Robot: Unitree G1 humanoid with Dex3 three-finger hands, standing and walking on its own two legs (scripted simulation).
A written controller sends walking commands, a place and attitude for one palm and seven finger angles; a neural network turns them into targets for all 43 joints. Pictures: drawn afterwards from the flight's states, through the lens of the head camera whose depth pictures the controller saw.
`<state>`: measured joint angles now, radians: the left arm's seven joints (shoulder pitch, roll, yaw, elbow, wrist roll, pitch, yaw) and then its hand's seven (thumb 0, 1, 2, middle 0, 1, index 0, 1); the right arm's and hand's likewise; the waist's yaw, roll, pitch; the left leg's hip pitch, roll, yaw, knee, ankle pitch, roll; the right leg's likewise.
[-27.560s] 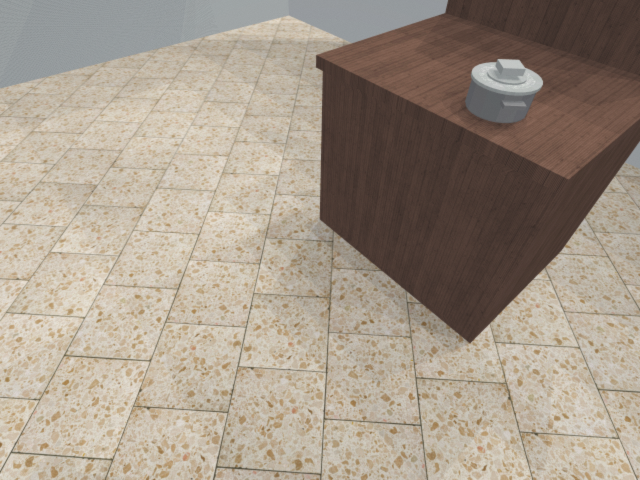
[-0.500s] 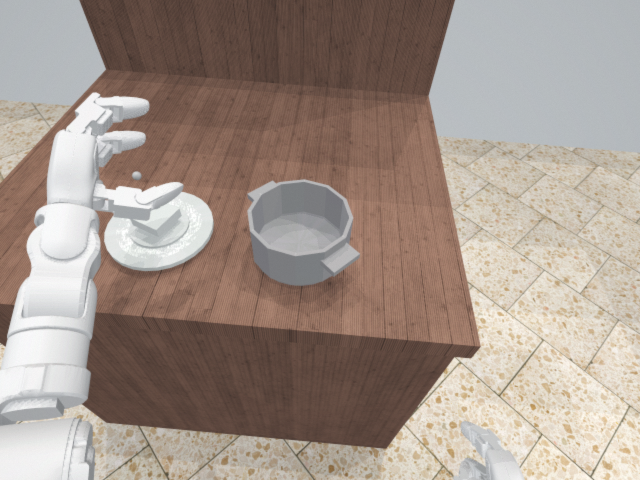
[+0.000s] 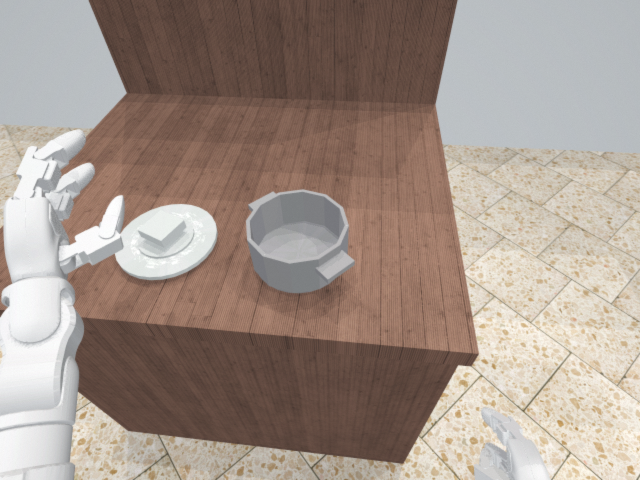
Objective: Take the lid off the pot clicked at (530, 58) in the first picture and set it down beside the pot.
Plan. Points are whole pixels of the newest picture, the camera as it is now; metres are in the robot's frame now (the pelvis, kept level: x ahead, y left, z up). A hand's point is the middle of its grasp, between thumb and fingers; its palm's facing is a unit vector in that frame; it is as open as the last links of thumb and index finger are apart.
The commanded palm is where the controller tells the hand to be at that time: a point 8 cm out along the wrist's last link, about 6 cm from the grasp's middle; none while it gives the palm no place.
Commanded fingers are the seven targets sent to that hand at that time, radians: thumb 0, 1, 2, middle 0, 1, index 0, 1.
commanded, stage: draw the hand back to the body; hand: left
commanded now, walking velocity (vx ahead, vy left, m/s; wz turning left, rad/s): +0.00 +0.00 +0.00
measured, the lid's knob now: (162, 228) +0.48 +0.31 +0.02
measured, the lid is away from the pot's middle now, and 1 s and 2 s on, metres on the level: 0.23 0.23 0.23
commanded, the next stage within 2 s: step back with the hand held close in 1.04 s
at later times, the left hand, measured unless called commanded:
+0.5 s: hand (62, 299) +0.23 +0.25 +0.19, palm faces +0.42 -0.87 -0.27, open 7.5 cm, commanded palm +0.17 +0.29 +0.20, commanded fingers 0.00 0.90 0.90 -0.20 -0.30 -0.20 -0.30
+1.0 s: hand (18, 380) +0.15 +0.25 +0.18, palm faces +0.43 -0.83 -0.36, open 7.4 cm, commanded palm +0.11 +0.29 +0.19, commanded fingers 0.00 0.90 0.90 -0.20 -0.30 -0.20 -0.30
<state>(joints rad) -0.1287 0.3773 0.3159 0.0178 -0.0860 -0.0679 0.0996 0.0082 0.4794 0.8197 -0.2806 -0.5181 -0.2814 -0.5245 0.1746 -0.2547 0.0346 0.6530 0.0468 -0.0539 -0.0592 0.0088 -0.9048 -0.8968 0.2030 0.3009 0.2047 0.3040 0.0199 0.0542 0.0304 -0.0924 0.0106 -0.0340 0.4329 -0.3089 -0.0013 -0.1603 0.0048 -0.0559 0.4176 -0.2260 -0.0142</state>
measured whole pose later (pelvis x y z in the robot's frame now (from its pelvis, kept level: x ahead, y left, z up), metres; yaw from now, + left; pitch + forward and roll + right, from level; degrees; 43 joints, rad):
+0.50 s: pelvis -0.02 +0.01 +0.00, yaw +0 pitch -5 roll -1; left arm 0.19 0.33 0.31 -0.27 -0.10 -0.10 0.10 0.02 0.88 0.90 -0.20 -0.30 -0.21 -0.31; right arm 0.17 -0.22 0.05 0.65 0.03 -0.10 -0.05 0.01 -0.90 -0.90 0.20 0.30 0.21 0.30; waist 0.04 0.06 0.03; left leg -0.07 0.00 -0.02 0.44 -0.29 0.01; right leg -0.14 -0.01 -0.05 0.42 -0.20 -0.01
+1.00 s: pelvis -0.02 +0.01 +0.00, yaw +0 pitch -5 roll -1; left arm 0.50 0.34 0.31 -0.52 -0.07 -0.12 0.11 0.02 0.89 0.90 -0.21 -0.30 -0.21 -0.30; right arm 0.18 -0.21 0.04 0.63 0.02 -0.15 -0.06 0.01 -0.90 -0.90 0.20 0.30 0.21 0.30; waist 0.07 0.06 0.01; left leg -0.08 0.00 -0.03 0.47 -0.30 0.01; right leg -0.13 -0.01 -0.05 0.42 -0.20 0.00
